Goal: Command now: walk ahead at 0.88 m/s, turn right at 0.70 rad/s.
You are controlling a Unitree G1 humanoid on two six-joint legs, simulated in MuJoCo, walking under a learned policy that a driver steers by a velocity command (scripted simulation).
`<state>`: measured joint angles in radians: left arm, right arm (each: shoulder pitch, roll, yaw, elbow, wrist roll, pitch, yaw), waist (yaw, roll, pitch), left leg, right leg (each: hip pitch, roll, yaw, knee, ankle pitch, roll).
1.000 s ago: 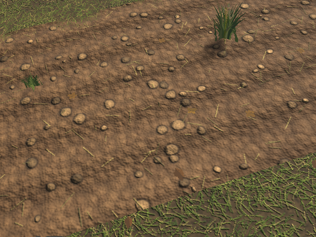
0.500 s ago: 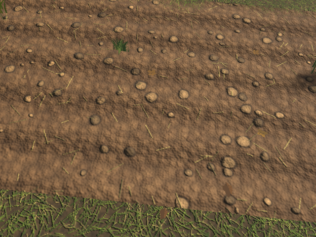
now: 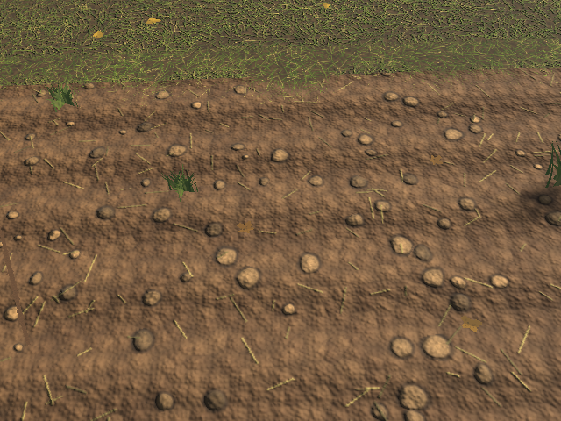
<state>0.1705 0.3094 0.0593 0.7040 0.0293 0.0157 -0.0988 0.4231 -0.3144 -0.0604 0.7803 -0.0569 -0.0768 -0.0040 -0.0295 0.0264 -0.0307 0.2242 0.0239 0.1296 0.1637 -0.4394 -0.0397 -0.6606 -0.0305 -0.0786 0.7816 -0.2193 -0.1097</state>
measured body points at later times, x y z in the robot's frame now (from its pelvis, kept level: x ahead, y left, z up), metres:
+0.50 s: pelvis +0.46 -0.12 -0.01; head +0.49 -0.14 +0.44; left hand +0.49 +0.18 -0.12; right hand +0.61 -0.40 -0.10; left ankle +0.65 -0.11 -0.71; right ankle +0.16 -0.09 -0.69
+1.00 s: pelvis +0.94 -0.24 +0.01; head +0.98 -0.23 +0.46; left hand +1.15 +0.02 -0.06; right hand +0.97 -0.54 -0.11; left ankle +0.72 -0.15 -0.61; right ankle +1.04 -0.37 -0.71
